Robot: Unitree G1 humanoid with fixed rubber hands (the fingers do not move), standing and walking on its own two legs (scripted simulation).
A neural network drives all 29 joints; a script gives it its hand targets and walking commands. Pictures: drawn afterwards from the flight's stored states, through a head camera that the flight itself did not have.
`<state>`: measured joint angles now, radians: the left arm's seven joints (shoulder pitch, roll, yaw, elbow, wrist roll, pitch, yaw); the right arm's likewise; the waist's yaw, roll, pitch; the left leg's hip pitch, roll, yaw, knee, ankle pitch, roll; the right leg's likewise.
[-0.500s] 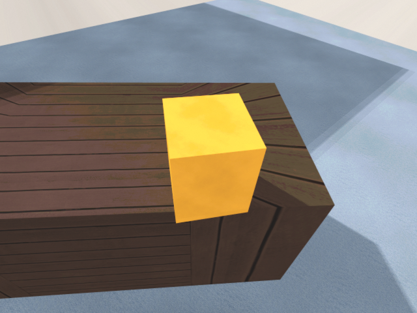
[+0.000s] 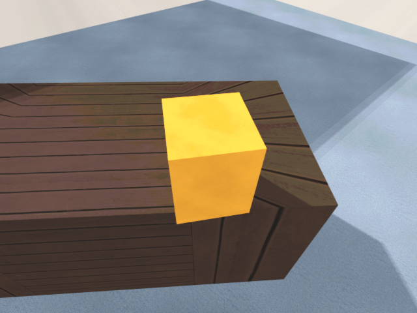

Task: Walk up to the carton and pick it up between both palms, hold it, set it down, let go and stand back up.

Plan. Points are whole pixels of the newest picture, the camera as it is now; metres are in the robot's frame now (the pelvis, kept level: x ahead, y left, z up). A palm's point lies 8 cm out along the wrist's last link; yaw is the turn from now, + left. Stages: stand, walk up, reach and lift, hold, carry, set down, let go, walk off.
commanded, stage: stand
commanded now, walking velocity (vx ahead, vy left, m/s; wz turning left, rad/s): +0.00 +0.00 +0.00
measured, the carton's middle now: (207, 158) +0.48 -0.01 -0.01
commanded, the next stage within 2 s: none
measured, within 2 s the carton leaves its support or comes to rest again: neither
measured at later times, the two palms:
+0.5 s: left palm out of the picture +0.03 +0.23 -0.13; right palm out of the picture +0.02 -0.24 -0.13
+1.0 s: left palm out of the picture +0.02 +0.22 -0.14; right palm out of the picture +0.02 -0.24 -0.13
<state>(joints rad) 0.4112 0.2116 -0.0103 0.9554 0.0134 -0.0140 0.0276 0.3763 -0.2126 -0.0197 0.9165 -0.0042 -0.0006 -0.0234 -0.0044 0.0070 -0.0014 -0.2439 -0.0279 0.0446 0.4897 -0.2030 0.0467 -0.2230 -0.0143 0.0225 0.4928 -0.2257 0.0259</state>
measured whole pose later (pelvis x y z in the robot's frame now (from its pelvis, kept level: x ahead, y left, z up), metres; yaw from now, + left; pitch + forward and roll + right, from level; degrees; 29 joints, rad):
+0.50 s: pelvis +0.02 -0.01 +0.00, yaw +0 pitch -2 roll +0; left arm 0.34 0.20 -0.02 1.00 0.00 -0.01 0.04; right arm 0.35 -0.18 0.00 0.99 0.00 -0.01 -0.04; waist -0.01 0.00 0.02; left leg -0.20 -0.02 0.03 0.46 -0.22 0.03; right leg -0.17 0.00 0.02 0.45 -0.24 0.01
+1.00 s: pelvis +0.03 -0.01 +0.01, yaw +0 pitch -2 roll +0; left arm 0.33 0.19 -0.02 1.06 0.00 -0.01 0.05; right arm 0.34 -0.17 0.00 1.03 0.00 -0.01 -0.05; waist 0.00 0.00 0.03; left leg -0.18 -0.02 0.03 0.44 -0.22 0.03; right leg -0.15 0.00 0.02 0.43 -0.24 0.01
